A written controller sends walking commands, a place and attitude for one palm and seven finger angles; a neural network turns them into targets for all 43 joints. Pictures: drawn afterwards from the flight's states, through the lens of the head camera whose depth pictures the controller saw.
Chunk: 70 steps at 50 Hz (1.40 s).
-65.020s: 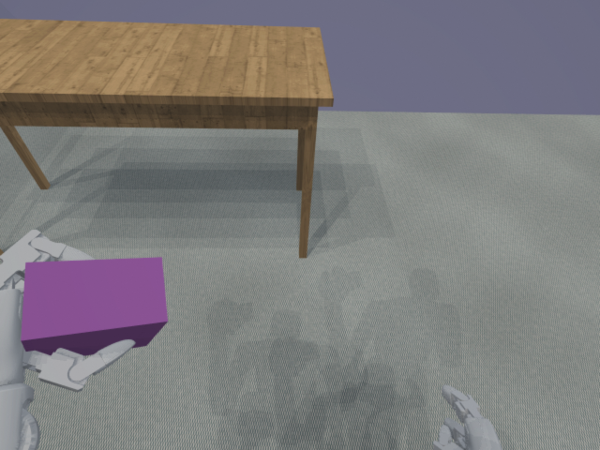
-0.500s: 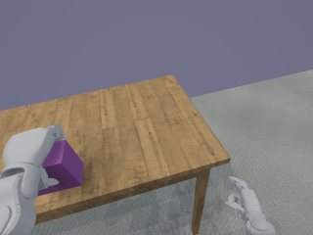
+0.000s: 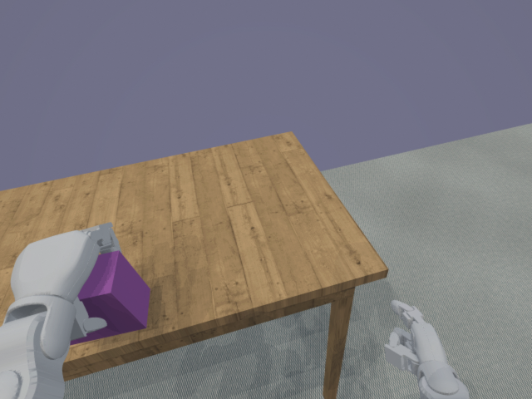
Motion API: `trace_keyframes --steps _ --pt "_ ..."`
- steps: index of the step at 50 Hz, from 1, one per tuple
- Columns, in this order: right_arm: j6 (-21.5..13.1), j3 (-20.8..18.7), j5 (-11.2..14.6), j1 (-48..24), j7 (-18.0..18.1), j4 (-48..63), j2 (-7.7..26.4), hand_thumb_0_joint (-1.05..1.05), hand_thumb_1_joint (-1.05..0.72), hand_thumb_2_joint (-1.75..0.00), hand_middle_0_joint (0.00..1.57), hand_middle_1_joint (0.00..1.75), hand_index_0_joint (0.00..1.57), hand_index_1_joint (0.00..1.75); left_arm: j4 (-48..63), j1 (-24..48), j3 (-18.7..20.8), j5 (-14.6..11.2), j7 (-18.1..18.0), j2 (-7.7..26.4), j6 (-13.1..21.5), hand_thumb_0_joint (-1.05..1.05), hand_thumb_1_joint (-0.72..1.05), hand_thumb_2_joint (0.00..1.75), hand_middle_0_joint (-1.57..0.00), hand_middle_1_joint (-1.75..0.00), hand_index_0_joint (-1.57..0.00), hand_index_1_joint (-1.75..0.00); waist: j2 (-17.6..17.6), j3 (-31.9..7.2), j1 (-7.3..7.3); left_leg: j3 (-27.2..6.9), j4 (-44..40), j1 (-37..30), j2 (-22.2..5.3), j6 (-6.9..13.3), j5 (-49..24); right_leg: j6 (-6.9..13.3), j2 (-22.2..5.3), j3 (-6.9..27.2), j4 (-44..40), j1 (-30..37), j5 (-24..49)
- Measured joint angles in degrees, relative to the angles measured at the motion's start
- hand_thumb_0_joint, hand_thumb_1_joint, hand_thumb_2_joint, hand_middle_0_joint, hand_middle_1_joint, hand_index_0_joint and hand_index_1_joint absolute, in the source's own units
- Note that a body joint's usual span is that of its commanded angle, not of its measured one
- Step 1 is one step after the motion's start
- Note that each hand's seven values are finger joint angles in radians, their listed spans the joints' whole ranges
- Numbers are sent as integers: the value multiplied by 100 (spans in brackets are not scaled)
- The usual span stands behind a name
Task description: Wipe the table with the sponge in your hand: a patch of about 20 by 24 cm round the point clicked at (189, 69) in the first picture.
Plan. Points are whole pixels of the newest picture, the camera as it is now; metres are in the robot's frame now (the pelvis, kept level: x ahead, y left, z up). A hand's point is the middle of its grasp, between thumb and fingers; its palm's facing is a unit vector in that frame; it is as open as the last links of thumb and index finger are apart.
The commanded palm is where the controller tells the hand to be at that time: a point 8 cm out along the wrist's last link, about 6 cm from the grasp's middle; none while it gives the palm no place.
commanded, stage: bring the sponge back beside the body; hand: left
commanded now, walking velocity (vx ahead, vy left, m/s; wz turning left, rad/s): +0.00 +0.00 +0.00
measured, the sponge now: (97, 305) +0.19 +0.29 +0.09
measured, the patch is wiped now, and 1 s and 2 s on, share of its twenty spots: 1.00 1.00 1.00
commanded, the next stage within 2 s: step back with the hand held close in 0.16 s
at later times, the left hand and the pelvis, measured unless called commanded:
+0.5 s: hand (121, 249) +0.22 +0.23 +0.18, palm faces +0.32 -0.85 -0.41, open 10.3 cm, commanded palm +0.16 +0.29 +0.21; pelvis +0.00 +0.00 -0.01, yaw +0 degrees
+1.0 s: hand (76, 267) +0.18 +0.26 +0.19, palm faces +0.39 -0.83 -0.40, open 10.3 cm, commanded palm +0.12 +0.31 +0.21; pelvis -0.03 +0.03 -0.02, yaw +2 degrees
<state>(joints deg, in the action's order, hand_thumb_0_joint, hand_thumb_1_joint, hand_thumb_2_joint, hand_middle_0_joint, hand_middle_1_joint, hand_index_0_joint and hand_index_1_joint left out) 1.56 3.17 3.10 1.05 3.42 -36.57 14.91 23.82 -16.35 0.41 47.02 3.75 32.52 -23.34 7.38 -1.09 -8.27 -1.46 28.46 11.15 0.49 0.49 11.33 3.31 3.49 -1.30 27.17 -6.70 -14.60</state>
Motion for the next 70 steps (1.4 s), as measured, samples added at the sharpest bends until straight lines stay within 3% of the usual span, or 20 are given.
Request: trace_keyframes --steps 15,17,18,19,20,22,25,29,35,46,50,52,55,58,60,64,68,70 --pt "-2 5 11 7 3 -24 22 2 -90 -90 20 29 20 30 -78 39 18 -16 6 -28 -70 -1 -55 105 -73 -133 -74 -136 2 1 2 0 -21 4 2 6 -25 -9 -1 5 -26 -1 29" --pt "1 20 -12 198 16 343 24 2 -90 -90 20 29 20 30 -86 60 615 -2196 -154 -247 534 -1 -55 105 -73 -133 -74 -136 -19 -36 47 -106 207 254 17 77 219 -9 27 -57 -42 -133 49" --pt "-52 55 -44 304 6 500 -6 2 -90 -90 20 29 20 30 -113 20 847 -3005 -251 -331 891 -1 -56 105 -73 -133 -74 -136 -81 -64 93 -173 341 413 40 105 404 -2 43 -75 -26 -249 58" --pt "-89 85 -60 407 -8 634 -52 2 -90 -90 20 29 20 30 -73 -37 1024 -3602 -342 -406 1173 -1 -56 105 -73 -133 -74 -136 -163 -71 150 -231 473 561 55 123 552 6 64 -86 1 -363 62" --pt "-128 121 -76 510 -11 731 -97 2 -90 -90 20 29 20 30 37 -115 1175 -4048 -435 -467 1411 -1 -56 105 -73 -133 -74 -136 -256 -64 208 -265 575 653 49 139 629 14 95 -85 40 -470 58" --pt "-173 176 -107 705 -2 827 -163 1 -90 -90 20 30 20 30 392 -263 1403 -4601 -623 -580 1799 -1 -56 105 -73 -133 -74 -136 -444 -14 373 -315 590 777 27 103 342 16 140 -98 192 -664 5" --pt "-151 144 -158 967 14 769 -178 1 -90 -90 20 30 20 30 954 -439 1641 -5001 -832 -715 2244 -1 -56 105 -73 -133 -74 -136 -680 92 619 -298 716 933 69 25 248 -32 92 -94 459 -872 -138" --pt "-140 -62 -232 1314 33 586 -72 1 -90 -90 20 30 20 30 1368 -824 2071 -5133 -971 -689 2712 -1 -56 105 -73 -133 -74 -136 -658 63 851 -263 732 1144 138 100 329 -115 21 -65 460 -1075 -132" --pt "-140 -277 -172 1538 74 266 -40 2 -90 -90 20 29 20 30 1256 -1245 2590 -5193 -1077 -415 2973 -1 -56 105 -73 -134 -75 -137 -585 50 917 -170 583 1256 202 169 201 -204 -58 22 402 -1241 -44" --pt "-454 -216 -208 1186 54 339 -143 2 -90 -90 20 30 20 30 1184 -1209 2166 -5070 -1109 -758 2995 -1 -57 106 -73 -134 -75 -137 -545 -30 809 -206 819 1494 186 155 255 -196 -46 -45 522 -1413 51" --pt "-453 -248 -180 1010 58 391 -151 2 -90 -90 20 30 20 30 1385 -1016 2073 -5115 -1151 -731 3141 -1 -57 106 -73 -134 -75 -137 -661 -68 841 -218 1584 1655 124 8 795 -203 -126 -188 834 -1587 -60" --pt "-415 -261 -172 973 68 457 -134 2 -90 -90 20 30 20 30 1434 -930 2107 -5119 -1158 -711 3181 -1 -57 106 -73 -134 -75 -137 -722 -143 888 -228 1374 1491 56 38 784 -254 -204 -245 1055 -1752 -145" --pt "-400 -263 -194 856 82 535 -196 1 -90 -90 20 29 20 30 1322 -802 2312 -5103 -1179 -695 3193 -1 -58 106 -74 -134 -75 -137 -934 -56 799 -54 1302 1534 187 177 618 -364 -336 -60 1275 -1915 -230" --pt "-549 -243 -306 828 20 577 -321 1 -90 -90 20 29 20 30 1155 -734 2514 -5054 -1189 -699 3091 -1 -58 106 -74 -134 -75 -137 -940 24 698 69 1037 1487 142 229 366 -412 -214 211 2157 -2121 -1071" --pt "-650 -205 -307 844 -51 535 -397 1 -90 -90 20 29 20 30 1110 -618 2507 -5041 -1191 -757 3027 -1 -58 106 -74 -135 -75 -137 -886 96 623 82 798 1417 67 223 171 -441 -150 266 2385 -2083 -1216" --pt "-732 -64 -272 904 -181 455 -523 1 -90 -90 20 30 20 30 1256 -547 2322 -5038 -1158 -918 2970 -1 -58 106 -73 -135 -75 -137 -820 169 571 104 392 1336 -82 152 -196 -487 -163 240 1710 -1655 -980" --pt "-753 23 -289 916 -198 467 -568 1 -90 -90 20 30 21 30 1344 -621 2211 -5016 -1068 -880 3046 -1 -58 106 -73 -135 -75 -138 -727 183 669 84 349 1554 -178 64 -434 -480 -170 207 823 -1129 -527" --pt "-742 4 -289 873 -196 457 -516 1 -90 -90 20 30 21 30 1306 -661 2218 -5000 -1011 -849 3130 -1 -58 106 -73 -135 -75 -138 -539 237 717 6 517 1751 -308 2 -477 -352 -57 119 448 -972 -202"
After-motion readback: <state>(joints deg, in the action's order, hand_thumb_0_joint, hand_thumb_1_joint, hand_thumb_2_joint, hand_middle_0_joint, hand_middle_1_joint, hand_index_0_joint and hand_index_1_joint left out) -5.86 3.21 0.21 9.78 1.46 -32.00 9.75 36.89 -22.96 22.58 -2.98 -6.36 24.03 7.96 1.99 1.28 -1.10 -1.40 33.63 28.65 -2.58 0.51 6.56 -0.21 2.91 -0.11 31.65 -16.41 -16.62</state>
